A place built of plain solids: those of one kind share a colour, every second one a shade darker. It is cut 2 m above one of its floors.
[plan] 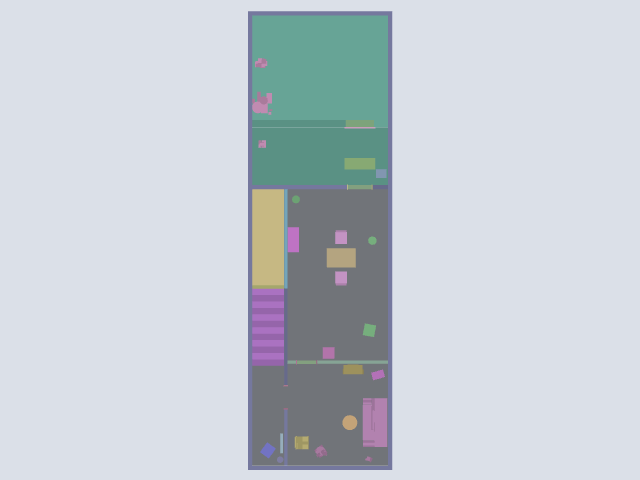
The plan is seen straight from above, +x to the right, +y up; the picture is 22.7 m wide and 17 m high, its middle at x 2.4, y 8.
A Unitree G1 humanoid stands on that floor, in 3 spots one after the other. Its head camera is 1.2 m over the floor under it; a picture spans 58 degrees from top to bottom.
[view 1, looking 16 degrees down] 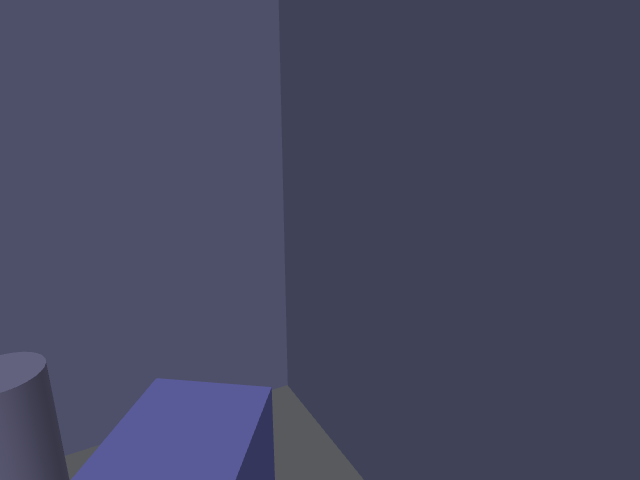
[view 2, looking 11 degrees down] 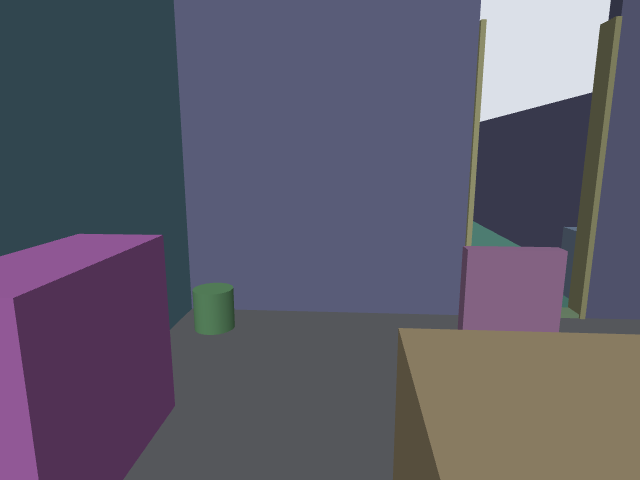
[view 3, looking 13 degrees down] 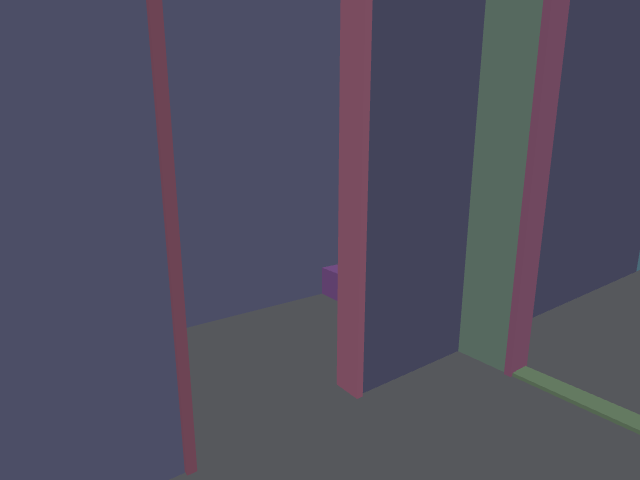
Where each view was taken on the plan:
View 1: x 0.71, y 1.60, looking -119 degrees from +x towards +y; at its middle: wall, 1.54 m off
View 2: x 2.50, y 6.58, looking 94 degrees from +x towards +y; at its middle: wall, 3.29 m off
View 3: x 2.65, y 1.60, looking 144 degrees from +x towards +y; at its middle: wall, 3.36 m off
